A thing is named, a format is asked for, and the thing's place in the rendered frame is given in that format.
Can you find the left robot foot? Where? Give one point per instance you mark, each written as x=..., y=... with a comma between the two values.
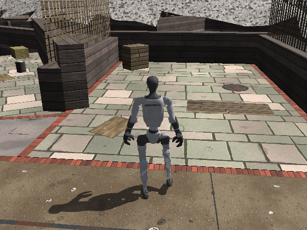
x=145, y=195

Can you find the robot right hand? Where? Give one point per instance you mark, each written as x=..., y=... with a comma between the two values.
x=180, y=139

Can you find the robot right upper arm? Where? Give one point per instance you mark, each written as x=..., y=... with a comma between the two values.
x=170, y=109

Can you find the robot right forearm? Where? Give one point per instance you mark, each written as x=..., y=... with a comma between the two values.
x=177, y=128

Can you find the robot left forearm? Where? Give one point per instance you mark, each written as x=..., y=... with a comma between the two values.
x=129, y=127

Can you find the robot left hand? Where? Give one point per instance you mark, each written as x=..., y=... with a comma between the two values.
x=125, y=138

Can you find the robot left upper arm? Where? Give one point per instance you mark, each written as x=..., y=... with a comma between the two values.
x=135, y=109

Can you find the right robot thigh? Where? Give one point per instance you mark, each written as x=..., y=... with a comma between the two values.
x=165, y=139

